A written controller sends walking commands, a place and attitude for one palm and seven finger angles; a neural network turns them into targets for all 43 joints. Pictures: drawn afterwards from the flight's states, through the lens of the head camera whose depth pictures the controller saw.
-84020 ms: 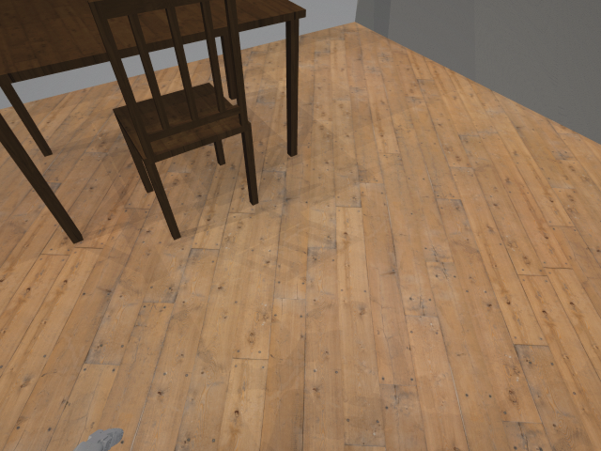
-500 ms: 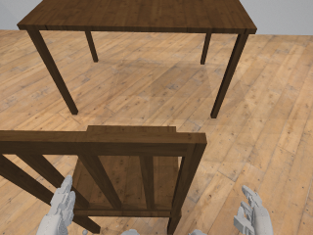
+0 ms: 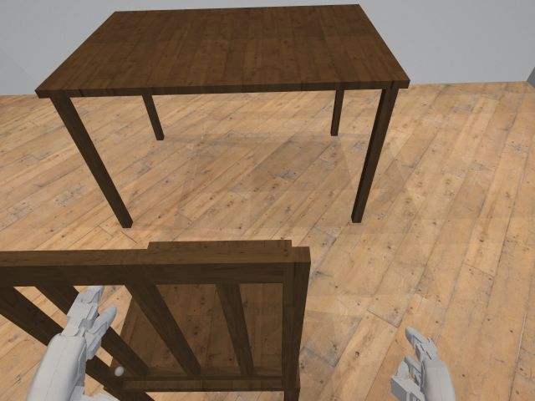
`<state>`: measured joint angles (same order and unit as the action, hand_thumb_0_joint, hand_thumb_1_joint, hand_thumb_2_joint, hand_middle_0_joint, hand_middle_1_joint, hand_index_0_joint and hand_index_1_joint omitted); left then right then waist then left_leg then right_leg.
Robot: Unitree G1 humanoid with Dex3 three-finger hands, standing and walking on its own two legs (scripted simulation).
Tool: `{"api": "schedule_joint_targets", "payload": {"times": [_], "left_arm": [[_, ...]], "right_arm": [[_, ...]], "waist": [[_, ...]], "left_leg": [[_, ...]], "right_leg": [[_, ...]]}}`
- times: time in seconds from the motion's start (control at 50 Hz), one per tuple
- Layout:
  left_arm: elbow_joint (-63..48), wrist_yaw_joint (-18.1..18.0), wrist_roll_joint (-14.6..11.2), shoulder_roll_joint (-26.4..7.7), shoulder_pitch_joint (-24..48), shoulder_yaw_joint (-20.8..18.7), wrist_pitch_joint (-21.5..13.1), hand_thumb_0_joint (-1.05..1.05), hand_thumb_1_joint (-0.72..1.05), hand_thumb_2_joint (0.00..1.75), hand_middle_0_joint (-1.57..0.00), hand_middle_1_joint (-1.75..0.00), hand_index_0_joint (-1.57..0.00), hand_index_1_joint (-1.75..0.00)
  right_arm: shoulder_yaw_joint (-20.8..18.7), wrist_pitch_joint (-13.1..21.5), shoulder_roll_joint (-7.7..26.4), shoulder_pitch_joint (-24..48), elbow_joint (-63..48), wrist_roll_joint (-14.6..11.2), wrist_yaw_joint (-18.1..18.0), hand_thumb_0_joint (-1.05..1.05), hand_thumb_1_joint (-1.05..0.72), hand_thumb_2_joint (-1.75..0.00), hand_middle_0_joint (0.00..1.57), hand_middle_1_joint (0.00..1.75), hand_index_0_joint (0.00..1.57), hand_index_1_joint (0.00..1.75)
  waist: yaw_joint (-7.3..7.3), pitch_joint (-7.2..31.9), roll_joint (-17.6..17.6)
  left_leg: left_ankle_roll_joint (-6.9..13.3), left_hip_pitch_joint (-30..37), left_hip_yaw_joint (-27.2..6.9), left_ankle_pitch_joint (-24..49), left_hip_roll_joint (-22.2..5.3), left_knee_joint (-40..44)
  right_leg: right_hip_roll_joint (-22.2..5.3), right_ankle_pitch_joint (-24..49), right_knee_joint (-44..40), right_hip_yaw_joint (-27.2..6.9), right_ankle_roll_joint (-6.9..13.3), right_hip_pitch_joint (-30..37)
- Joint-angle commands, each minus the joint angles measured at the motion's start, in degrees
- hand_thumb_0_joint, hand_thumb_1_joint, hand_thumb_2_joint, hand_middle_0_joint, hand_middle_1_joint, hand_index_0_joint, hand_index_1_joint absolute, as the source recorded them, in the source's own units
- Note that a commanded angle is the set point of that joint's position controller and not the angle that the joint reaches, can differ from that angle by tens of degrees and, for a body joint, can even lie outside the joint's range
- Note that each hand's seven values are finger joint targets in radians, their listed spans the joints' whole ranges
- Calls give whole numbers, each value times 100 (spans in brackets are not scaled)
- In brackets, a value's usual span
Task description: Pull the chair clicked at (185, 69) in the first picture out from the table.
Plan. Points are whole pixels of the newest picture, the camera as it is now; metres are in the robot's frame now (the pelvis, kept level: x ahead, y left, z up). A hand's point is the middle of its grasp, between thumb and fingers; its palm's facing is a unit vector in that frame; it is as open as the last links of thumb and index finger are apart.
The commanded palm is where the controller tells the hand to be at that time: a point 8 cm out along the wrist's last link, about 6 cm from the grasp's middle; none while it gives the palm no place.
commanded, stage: draw the hand back to the body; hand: left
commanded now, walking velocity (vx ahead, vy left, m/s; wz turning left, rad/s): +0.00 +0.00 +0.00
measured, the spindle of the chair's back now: (172, 336) +0.23 +0.17 -0.03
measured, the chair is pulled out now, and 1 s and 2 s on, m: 0.59 0.58 0.64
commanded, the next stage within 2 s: step back with the hand held close in 0.88 s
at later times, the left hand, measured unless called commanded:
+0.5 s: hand (69, 333) +0.18 +0.25 +0.10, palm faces +0.31 -0.84 -0.44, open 9.2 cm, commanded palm +0.16 +0.31 +0.21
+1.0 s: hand (63, 331) +0.18 +0.26 +0.10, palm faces +0.30 -0.83 -0.47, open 7.1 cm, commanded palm +0.16 +0.30 +0.21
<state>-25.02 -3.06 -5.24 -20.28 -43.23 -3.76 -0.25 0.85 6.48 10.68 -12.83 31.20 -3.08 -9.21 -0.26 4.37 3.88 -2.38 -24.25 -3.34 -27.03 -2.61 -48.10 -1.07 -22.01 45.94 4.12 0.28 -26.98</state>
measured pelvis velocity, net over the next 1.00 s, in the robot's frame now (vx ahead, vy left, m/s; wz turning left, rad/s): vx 0.02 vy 0.00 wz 0.02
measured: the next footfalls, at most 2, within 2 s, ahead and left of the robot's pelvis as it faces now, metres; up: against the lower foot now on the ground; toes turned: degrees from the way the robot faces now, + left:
none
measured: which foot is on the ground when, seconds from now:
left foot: down 0.00-1.00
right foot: down 0.00-1.00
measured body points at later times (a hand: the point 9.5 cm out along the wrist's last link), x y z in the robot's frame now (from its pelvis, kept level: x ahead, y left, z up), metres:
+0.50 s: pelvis +0.03 +0.00 +0.03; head +0.02 -0.02 +0.48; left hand +0.16 +0.29 +0.13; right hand +0.22 -0.22 -0.05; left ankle -0.02 +0.14 -0.70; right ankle +0.02 -0.12 -0.70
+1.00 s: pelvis +0.02 +0.00 +0.03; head +0.03 -0.02 +0.48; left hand +0.16 +0.30 +0.13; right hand +0.22 -0.20 -0.06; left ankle -0.02 +0.14 -0.70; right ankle +0.02 -0.12 -0.70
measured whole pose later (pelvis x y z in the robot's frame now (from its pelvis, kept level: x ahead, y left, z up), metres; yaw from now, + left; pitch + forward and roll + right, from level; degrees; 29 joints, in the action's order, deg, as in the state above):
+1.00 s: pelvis +0.02 +0.00 +0.03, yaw +1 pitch -3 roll +0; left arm -20.9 -7.4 -5.4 -23.5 -32.9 -9.8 10.5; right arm 3.5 13.6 13.2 -10.6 39.0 -1.2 -4.9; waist -4.4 -3.3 4.1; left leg -2.2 -5.7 -3.5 -19.5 -1.6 -28.7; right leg -2.0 -16.6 29.2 5.0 -0.2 -9.0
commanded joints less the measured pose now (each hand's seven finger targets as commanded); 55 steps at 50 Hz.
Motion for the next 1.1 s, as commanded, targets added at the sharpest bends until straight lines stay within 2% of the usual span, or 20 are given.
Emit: {"api": "schedule_joint_targets", "payload": {"times": [0.0,0.16,0.22,0.24,0.32,0.36,0.48,0.54,0.56,0.64,0.68,0.76,0.84,0.86,0.96,0.98,1.0,1.02,1.04,1.08], "left_arm": [[-1457,-790,148,-1099,475,-1746,-309,0,3,48,-8,-12,-8,-12],[-1579,-889,167,-1353,1130,-2112,-329,0,32,62,-12,-18,-12,-18],[-1509,-880,181,-1262,1303,-2137,-399,0,43,67,-13,-20,-13,-20],[-1685,-882,175,-1402,1483,-2199,-412,0,47,69,-14,-21,-14,-21],[-2074,-950,229,-1578,1810,-2353,-439,0,61,76,-16,-24,-16,-24],[-2349,-975,244,-1771,2088,-2440,-411,0,68,80,-17,-26,-17,-26],[-2816,-1077,267,-2075,2555,-2648,-323,0,90,90,-20,-30,-20,-30],[-2658,-1065,249,-1981,2506,-2593,-277,0,90,90,-20,-30,-20,-30],[-2655,-1043,249,-2002,2544,-2581,-244,0,90,90,-20,-30,-20,-30],[-2647,-1033,256,-1991,2608,-2580,-259,0,90,90,-20,-30,-20,-30],[-2630,-1024,259,-2010,2658,-2577,-247,0,90,90,-20,-30,-20,-30],[-2601,-1008,257,-2078,2604,-2634,-229,0,90,90,-20,-30,-20,-30],[-2613,-1011,265,-2028,2596,-2608,-265,0,90,90,-20,-30,-20,-30],[-2559,-995,258,-2066,2592,-2617,-230,0,90,90,-20,-30,-20,-30],[-2570,-988,269,-2097,2627,-2638,-259,0,90,90,-20,-30,-20,-30],[-2777,-957,271,-1801,2681,-2330,-300,0,90,90,-20,-30,-20,-30],[-2622,-810,-5,-2824,3675,-3108,-591,0,90,90,-20,-30,-20,-30],[-2231,-720,28,-2299,3330,-2781,-560,0,90,90,-20,-30,-20,-30],[-2244,-723,19,-2162,3124,-2678,-538,0,90,90,-20,-30,-20,-30],[-2384,-744,19,-2106,2897,-2676,-606,0,90,90,-20,-30,-20,-30]], "right_arm": [[-122,319,541,764,-865,37,-92,0,-90,-90,20,30,20,30],[-115,563,619,835,-543,84,6,0,-90,-90,20,30,20,30],[-145,620,668,859,-443,114,56,0,-90,-90,20,30,20,30],[-139,664,707,887,-443,133,72,0,-90,-90,20,30,20,30],[-112,857,725,909,-316,145,143,0,-90,-90,20,30,20,30],[-77,934,761,916,-258,147,183,0,-90,-90,20,30,20,30],[-33,1040,808,816,-164,118,255,0,-90,-90,20,30,20,30],[-47,1040,824,827,-152,122,294,0,-90,-90,20,30,20,30],[-40,1050,834,876,-145,112,301,0,-90,-90,20,30,20,30],[-26,1033,833,851,-156,132,329,0,-90,-90,20,30,20,30],[6,1044,811,864,-165,122,331,0,-90,-90,20,30,20,30],[-14,1043,843,903,-147,136,352,0,-90,-90,20,30,20,30],[-13,1039,832,860,-141,156,354,0,-90,-90,20,30,20,30],[-2,1044,832,917,-134,142,361,0,-90,-90,20,30,20,30],[-3,1060,832,925,-132,144,350,0,-90,-90,20,30,20,30],[41,1098,789,909,-169,152,363,0,-90,-90,20,30,20,30],[-214,762,1030,712,-467,-27,287,0,-90,-90,20,30,20,30],[-205,616,927,732,-439,-10,286,0,-90,-90,20,30,20,30],[-202,550,903,802,-495,-3,301,0,-90,-90,20,30,20,30],[-199,445,887,834,-582,-15,276,0,-90,-90,20,30,20,30]], "waist": [[-260,-28,443],[-283,55,461],[-269,31,232],[-293,178,200],[-332,349,529],[-338,399,905],[-339,551,1140],[-337,510,841],[-344,483,1046],[-365,492,910],[-375,450,1092],[-383,580,1067],[-386,608,834],[-381,563,1051],[-384,533,1028],[-361,488,983],[-198,-448,460],[-135,-267,298],[-150,-236,326],[-172,199,744]], "left_leg": [[251,369,191,1051,87,1268],[242,1119,185,1784,88,1804],[271,1373,218,1907,64,1960],[280,1460,207,1947,67,2016],[271,1675,210,2375,74,2156],[241,1715,185,2594,94,2182],[199,1833,140,3164,64,2190],[206,1900,126,3225,36,2200],[196,1878,125,3236,46,2207],[182,1943,72,3330,12,2259],[169,1845,79,3171,36,2293],[173,1869,65,3215,31,2272],[188,1917,66,3285,10,2263],[178,1844,72,3144,32,2275],[185,1794,76,2989,29,2293],[201,1826,91,2998,46,2299],[278,1545,-105,2955,-181,2260],[247,1602,-112,2859,-184,2291],[230,1612,-74,2938,-171,2297],[223,1870,-62,3439,-217,2326]], "right_leg": [[-235,632,-1498,-249,200,981],[-246,1545,-1903,-236,181,1676],[-251,1720,-2009,-227,136,1751],[-264,1751,-2018,-201,128,1848],[-290,2111,-1998,-168,143,2101],[-295,2261,-2004,-174,169,2236],[-337,2617,-1898,-70,154,2396],[-318,2650,-1886,-33,139,2344],[-320,2660,-1905,-93,158,2364],[-311,2562,-1858,-10,136,2346],[-336,2454,-1898,-25,144,2376],[-322,2501,-1898,-92,158,2452],[-329,2557,-1871,-43,145,2432],[-325,2473,-1913,-97,160,2438],[-321,2339,-1958,-110,164,2416],[-339,2359,-1979,-41,142,2382],[-529,3041,-2277,-793,173,1801],[-657,3242,-2289,-717,185,2002],[-671,3358,-2272,-706,171,2076],[-689,3662,-2095,-676,157,2337]]}}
